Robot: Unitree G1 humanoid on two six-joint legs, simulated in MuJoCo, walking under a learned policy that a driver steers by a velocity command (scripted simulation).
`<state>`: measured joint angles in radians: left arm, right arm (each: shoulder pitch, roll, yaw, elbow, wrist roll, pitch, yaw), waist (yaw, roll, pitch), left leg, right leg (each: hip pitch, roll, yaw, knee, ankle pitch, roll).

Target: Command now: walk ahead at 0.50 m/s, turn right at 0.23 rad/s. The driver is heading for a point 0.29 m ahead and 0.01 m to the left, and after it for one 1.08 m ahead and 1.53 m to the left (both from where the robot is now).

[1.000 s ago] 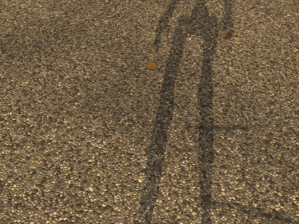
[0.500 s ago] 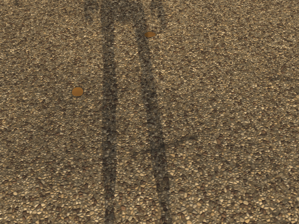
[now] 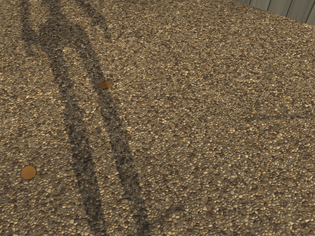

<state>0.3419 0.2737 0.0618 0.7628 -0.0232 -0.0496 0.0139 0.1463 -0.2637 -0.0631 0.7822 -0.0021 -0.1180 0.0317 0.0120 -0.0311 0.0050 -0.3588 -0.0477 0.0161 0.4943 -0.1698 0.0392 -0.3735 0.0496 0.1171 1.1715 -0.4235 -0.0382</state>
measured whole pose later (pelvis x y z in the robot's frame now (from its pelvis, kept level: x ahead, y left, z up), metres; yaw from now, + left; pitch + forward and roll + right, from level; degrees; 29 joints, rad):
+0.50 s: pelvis +0.19 -0.04 +0.00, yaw +8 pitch +3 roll +0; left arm 0.07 0.23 0.04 0.67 0.02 -0.03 0.01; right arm 0.26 -0.31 -0.07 0.80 0.02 0.02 -0.03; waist -0.04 0.03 0.04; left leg -0.51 0.02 -0.03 1.15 -0.52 -0.08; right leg -0.42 -0.03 -0.05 0.48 -0.11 -0.02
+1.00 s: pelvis +0.20 +0.01 +0.01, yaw +25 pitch +3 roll -3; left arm 0.10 0.31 0.10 0.77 0.00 0.01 0.04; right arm 0.22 -0.30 -0.06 0.64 0.00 0.03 -0.03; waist -0.01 -0.02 0.02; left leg -0.31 -0.04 -0.10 0.47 -0.19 0.06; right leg -0.54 0.02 0.05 0.96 -0.32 0.07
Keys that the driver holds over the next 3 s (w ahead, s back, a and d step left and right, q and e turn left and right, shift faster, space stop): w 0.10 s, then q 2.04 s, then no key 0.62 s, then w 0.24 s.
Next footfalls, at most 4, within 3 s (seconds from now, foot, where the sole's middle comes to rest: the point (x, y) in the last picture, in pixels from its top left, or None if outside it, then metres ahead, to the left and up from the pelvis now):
0.34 right None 0.33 -0.14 -0.77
0.74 left None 0.23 0.11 -0.77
1.22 right None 0.33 -0.09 -0.77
1.62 left None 0.15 0.12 -0.77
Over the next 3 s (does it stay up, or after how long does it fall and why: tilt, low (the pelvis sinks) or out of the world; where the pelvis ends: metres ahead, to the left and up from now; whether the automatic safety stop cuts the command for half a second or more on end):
stays up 0.21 0.05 0.00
